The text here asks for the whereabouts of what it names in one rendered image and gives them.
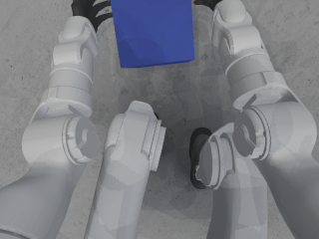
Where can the right robot hand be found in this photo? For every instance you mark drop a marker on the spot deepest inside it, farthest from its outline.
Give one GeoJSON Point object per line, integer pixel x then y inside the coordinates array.
{"type": "Point", "coordinates": [208, 3]}

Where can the left robot upper arm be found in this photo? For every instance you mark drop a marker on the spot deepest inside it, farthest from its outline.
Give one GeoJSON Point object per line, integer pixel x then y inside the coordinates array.
{"type": "Point", "coordinates": [57, 150]}

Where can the robot right forearm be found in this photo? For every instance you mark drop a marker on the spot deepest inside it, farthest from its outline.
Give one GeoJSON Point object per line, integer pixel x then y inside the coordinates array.
{"type": "Point", "coordinates": [246, 63]}

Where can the robot right shin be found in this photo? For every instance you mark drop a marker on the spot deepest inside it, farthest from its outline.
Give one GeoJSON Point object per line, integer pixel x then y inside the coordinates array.
{"type": "Point", "coordinates": [199, 174]}

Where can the right robot upper arm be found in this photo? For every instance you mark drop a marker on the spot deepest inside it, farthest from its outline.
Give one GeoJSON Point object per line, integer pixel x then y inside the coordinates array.
{"type": "Point", "coordinates": [279, 139]}

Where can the left robot hand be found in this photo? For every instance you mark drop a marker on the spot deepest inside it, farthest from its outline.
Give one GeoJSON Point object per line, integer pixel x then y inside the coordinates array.
{"type": "Point", "coordinates": [85, 8]}

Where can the left robot thigh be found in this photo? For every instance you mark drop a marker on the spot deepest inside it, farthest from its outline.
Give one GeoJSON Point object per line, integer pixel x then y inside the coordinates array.
{"type": "Point", "coordinates": [123, 177]}

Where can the robot left forearm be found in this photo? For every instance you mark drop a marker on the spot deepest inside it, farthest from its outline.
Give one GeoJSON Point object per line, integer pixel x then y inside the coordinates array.
{"type": "Point", "coordinates": [72, 71]}

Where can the carton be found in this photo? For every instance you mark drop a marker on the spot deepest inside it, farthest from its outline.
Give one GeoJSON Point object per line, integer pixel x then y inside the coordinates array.
{"type": "Point", "coordinates": [153, 32]}

